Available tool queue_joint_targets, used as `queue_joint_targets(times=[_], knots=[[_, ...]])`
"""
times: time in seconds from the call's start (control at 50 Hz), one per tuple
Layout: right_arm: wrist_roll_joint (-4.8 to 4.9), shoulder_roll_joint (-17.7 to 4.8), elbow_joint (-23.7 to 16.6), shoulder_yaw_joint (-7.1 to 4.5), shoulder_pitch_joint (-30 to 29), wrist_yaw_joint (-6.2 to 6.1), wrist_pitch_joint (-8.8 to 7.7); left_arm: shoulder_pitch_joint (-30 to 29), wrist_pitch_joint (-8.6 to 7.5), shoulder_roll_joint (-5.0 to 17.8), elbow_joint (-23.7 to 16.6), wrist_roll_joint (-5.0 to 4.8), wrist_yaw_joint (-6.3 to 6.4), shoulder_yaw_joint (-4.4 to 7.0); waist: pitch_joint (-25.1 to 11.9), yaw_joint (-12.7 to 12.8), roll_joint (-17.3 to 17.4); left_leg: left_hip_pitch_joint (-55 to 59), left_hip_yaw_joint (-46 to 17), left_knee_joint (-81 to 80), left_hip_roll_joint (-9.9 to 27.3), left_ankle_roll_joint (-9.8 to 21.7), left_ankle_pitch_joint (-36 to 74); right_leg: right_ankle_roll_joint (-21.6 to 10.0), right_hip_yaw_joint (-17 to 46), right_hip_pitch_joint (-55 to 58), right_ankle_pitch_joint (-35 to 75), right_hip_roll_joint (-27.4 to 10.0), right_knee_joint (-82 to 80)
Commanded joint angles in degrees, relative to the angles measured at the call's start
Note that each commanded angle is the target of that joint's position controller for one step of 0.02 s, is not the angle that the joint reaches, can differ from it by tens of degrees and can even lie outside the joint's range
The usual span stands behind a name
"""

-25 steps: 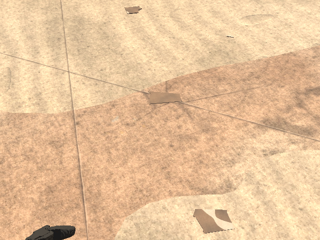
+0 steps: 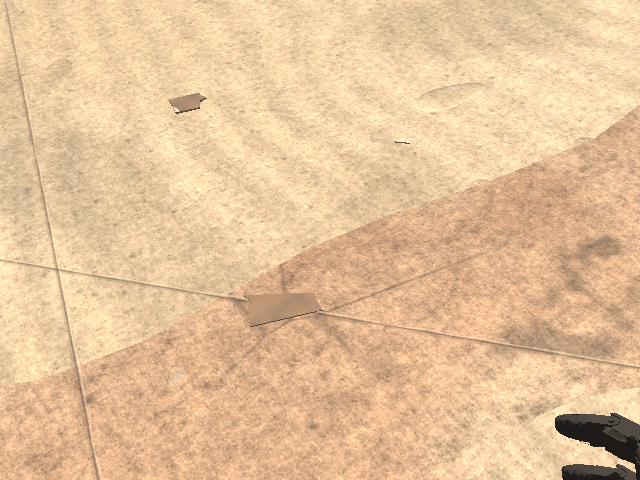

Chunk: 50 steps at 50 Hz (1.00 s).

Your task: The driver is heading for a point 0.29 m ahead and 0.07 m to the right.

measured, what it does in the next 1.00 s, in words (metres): walks ahead: left foot, then right foot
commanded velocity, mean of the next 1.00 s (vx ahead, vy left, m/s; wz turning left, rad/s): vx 0.18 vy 0.00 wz -0.21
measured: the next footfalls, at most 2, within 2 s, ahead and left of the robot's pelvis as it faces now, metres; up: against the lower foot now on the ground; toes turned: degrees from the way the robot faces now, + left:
left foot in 0.02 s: +0.17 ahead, +0.13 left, +0.00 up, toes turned -4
right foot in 0.44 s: +0.32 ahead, -0.14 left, +0.00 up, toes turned -9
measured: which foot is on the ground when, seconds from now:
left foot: up 0.00-0.00, down 0.02-0.46, up 0.48-0.72, down 0.74-1.00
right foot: down 0.00-0.02, up 0.04-0.42, down 0.44-1.00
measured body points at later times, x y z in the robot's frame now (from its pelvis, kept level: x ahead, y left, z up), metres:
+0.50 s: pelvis +0.21 -0.02 +0.00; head +0.24 -0.04 +0.45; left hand +0.46 +0.18 -0.07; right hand +0.22 -0.31 -0.13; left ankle +0.14 +0.13 -0.70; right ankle +0.28 -0.14 -0.73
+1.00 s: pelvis +0.27 -0.01 +0.01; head +0.28 -0.01 +0.46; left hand +0.42 +0.23 -0.12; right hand +0.30 -0.28 -0.13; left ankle +0.27 +0.12 -0.73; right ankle +0.29 -0.14 -0.73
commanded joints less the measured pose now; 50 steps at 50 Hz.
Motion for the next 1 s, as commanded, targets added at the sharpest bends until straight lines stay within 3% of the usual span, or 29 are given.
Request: queue_joint_targets(times=[0.02,0.04,0.06,0.08,0.1,0.12,0.16,0.2,0.24,0.3,0.36,0.42,0.44,0.46,0.48,0.5,0.52,0.54,0.58,0.62,0.68,0.72,0.74,0.76,0.78,0.8,0.84,0.9,1.0], knots=[[-1.07,-12.6,-1.1,-4.66,15.8,-1.13,-1.32,-2.8,-0.54,2.9,-4.9,1.27,-0.13,0.06,-14.4,-11.0,-2.7,31.6,-10.2,0.3,11.9,6.6,-4.8,-2.2,4.3,-12.9,19.1,-6.9,21.5],[-1.50,-16.5,0.9,-5.58,19.9,-0.83,-0.52,5.7,-1.08,-0.2,-6.4,-0.57,-0.18,-0.95,-20.2,-6.9,16.7,48.5,-37.7,-5.1,24.5,16.4,-16.5,1.8,-2.4,-34.1,-9.2,0.9,39.5],[0.07,-10.8,0.3,-4.48,18.6,-0.54,-0.22,5.1,-1.13,6.2,-4.7,-1.31,0.07,-0.02,-16.3,-8.1,11.0,46.1,-41.9,-7.9,25.1,15.5,-29.4,2.6,-1.2,-41.1,-7.6,-4.5,46.8],[0.16,-7.2,-0.4,-3.50,16.1,-0.87,0.19,-1.7,-0.85,9.4,-5.3,-0.91,0.01,0.91,-8.8,-9.8,5.5,39.0,-31.8,-8.8,22.2,12.7,-28.2,3.0,-2.5,-42.5,-2.1,-6.5,48.0],[-0.42,-6.3,-0.5,-3.02,13.3,-0.99,0.62,-5.0,-0.61,9.0,-5.9,-0.26,0.09,1.01,-4.6,-9.0,1.8,32.0,-24.1,-9.8,19.6,11.2,-20.8,3.4,-4.4,-40.7,1.9,-8.4,46.8],[-0.65,-5.3,0.0,-2.66,11.9,-1.09,0.84,-7.1,-0.65,8.3,-6.7,0.36,-0.11,1.16,-1.4,-8.1,1.6,26.8,-18.8,-11.0,17.5,10.8,-14.5,3.5,-4.6,-39.7,4.5,-9.9,44.2],[-1.22,-4.5,0.8,-2.22,10.8,-1.12,0.49,-6.9,-0.25,5.4,-7.1,0.07,-0.48,0.91,0.5,-6.1,3.5,20.3,-10.7,-12.4,14.7,10.6,2.1,3.9,-5.7,-34.5,5.4,-10.7,40.3],[-0.84,-5.6,2.2,-2.50,10.5,-0.91,0.13,-6.8,0.21,2.9,-7.5,0.48,-0.32,0.28,0.2,-4.8,3.3,18.5,-5.1,-11.8,14.6,12.3,20.7,5.1,-7.4,-33.0,4.0,-9.8,34.8],[-0.38,-7.8,3.2,-3.09,9.7,-1.08,0.48,-8.2,0.31,1.5,-8.1,1.15,-0.41,-0.44,-1.5,-4.5,3.3,19.0,-1.3,-11.6,14.7,13.1,28.4,5.9,-8.7,-31.6,8.4,-9.8,27.4],[0.44,-8.8,4.4,-3.13,9.5,-1.59,1.74,-11.7,-0.08,0.8,-8.3,1.18,-1.47,-1.12,-3.7,-5.8,3.4,17.9,4.4,-11.7,12.2,11.6,27.7,5.4,-11.5,-24.2,20.3,-8.8,15.3],[1.11,-9.8,6.3,-3.12,11.8,-1.71,2.55,-15.7,-0.38,2.1,-9.4,1.30,-2.30,-0.79,-4.2,-6.9,3.3,20.9,3.9,-9.1,13.2,10.4,24.0,4.0,-11.7,-21.2,22.7,-7.8,8.1],[2.00,-9.8,7.3,-2.96,11.1,-1.79,3.03,-12.5,-0.59,4.3,-8.4,2.01,-2.22,0.36,-5.4,-3.8,2.3,20.8,3.8,-0.8,12.0,7.6,20.7,0.8,-13.0,-12.1,27.1,-5.9,-1.5],[1.26,-8.1,8.0,-2.32,13.4,-1.68,2.79,-10.2,-0.55,7.2,-7.9,2.41,-1.59,1.25,-7.3,-3.2,-0.6,18.0,5.5,5.4,9.0,4.9,16.4,-1.1,-10.8,-5.0,39.5,-8.1,-3.5],[-1.14,-5.0,6.9,-0.91,16.5,-1.39,2.29,-7.2,-0.17,11.6,-8.5,3.76,-0.80,1.82,-13.9,-4.1,-10.0,7.8,8.0,17.8,4.9,1.2,-4.9,-6.8,1.3,9.2,65.8,-20.4,1.8],[-1.30,-2.3,7.8,0.67,20.9,-0.89,2.89,-7.9,0.31,7.5,-8.5,3.72,-0.69,0.14,-21.0,-4.9,-16.1,1.5,3.8,28.8,2.2,-1.7,-37.7,-16.2,12.1,14.0,66.9,-29.5,0.7],[-0.04,-6.2,8.5,-0.39,18.5,-0.79,4.11,-8.4,0.54,3.7,-7.8,2.63,-1.33,-0.87,-19.3,-3.6,-11.0,0.7,0.3,31.7,3.9,-2.5,-39.9,-15.2,11.2,9.0,54.5,-26.7,-1.9],[0.70,-7.2,7.7,-0.78,15.3,-1.03,5.08,-11.3,0.45,3.4,-7.4,2.06,-1.73,-1.10,-13.4,-4.1,-9.5,-2.1,0.8,32.5,4.6,-2.8,-38.4,-12.8,7.9,5.0,46.4,-23.8,-3.6],[0.49,-6.9,8.0,-0.93,14.1,-1.70,6.02,-14.0,0.38,4.0,-7.1,1.99,-1.90,-0.99,-10.1,-4.8,-7.6,-2.3,0.9,31.0,5.3,-3.3,-35.8,-10.9,6.0,0.4,40.4,-22.1,-5.5],[-0.15,-6.7,8.6,-1.13,15.0,-2.85,7.63,-18.8,0.56,5.7,-6.9,2.54,-1.76,-0.41,-6.8,-7.3,-9.3,4.4,1.6,26.4,5.3,-4.6,-29.8,-9.1,1.8,-10.5,32.8,-19.3,-8.7],[-0.28,-5.1,9.9,-0.81,16.7,-3.36,8.10,-20.4,0.67,4.6,-6.2,2.97,-1.46,-0.49,-7.1,-7.9,-10.3,9.8,2.9,21.5,4.5,-4.7,-25.1,-8.7,-1.4,-14.5,29.0,-17.4,-9.5],[-0.54,-3.8,10.4,-0.50,15.5,-3.33,8.04,-20.8,0.79,3.1,-4.4,2.58,-1.02,-0.91,-7.2,-7.5,-9.8,15.2,3.8,11.5,3.9,-3.4,-15.5,-7.6,-2.6,-16.1,19.0,-16.3,-9.2],[-1.65,-3.5,10.6,-0.28,15.1,-2.94,7.87,-19.4,0.94,1.5,-2.7,2.10,-0.99,-1.49,-5.8,-8.0,-8.3,20.2,4.1,2.3,3.5,-1.5,-7.8,-3.7,-3.7,-18.7,5.8,-13.8,-8.9],[-2.25,-5.2,9.8,-0.37,14.0,-2.92,7.75,-17.5,0.91,0.7,-1.4,2.39,-1.04,-1.78,-3.6,-7.0,-5.9,20.3,0.6,-0.8,6.5,0.0,-6.4,-0.7,-4.5,-20.3,-0.1,-11.8,-7.8],[-1.55,-9.3,9.4,-1.24,11.9,-3.21,7.78,-15.5,0.93,1.3,-1.2,2.66,-1.14,-1.47,-0.4,-4.0,0.4,14.6,-0.6,-1.5,8.4,2.2,-14.1,1.6,-7.3,-19.3,-0.7,-8.6,-6.7],[-1.24,-7.6,9.9,-1.09,10.5,-3.08,7.50,-16.9,1.05,1.3,-0.9,2.77,-0.83,-1.47,1.0,-4.6,3.5,6.7,-0.9,-4.2,7.4,3.2,-25.5,3.1,-9.6,-13.4,3.9,-7.0,-4.5],[-1.56,-5.6,9.8,-0.45,9.5,-2.99,6.93,-17.9,1.10,2.0,-0.6,2.54,-0.51,-1.20,1.8,-4.7,3.8,3.8,-0.9,-6.0,6.8,2.3,-27.4,3.1,-9.7,-10.1,7.6,-7.1,-2.7],[-1.49,-4.6,10.4,0.02,8.9,-2.88,5.74,-17.0,1.38,2.0,0.7,2.42,0.05,-0.97,1.3,-4.4,4.1,4.8,-0.1,-5.9,6.1,0.7,-22.0,2.3,-9.4,-8.2,12.6,-7.6,-1.7],[-0.82,-4.8,12.0,0.12,11.3,-2.90,4.88,-15.9,1.21,1.9,2.9,2.28,0.08,-0.81,-0.8,-5.3,0.9,9.3,0.9,-3.5,5.4,0.4,-14.6,1.9,-9.3,-7.8,18.8,-8.0,-1.4],[-0.64,-4.6,13.6,0.37,12.2,-3.13,5.32,-15.3,1.19,2.0,6.4,1.71,0.16,-0.63,-2.0,-5.9,-1.5,12.4,1.8,-2.3,4.6,0.9,-7.8,2.3,-9.6,-6.6,25.0,-8.1,-0.9]])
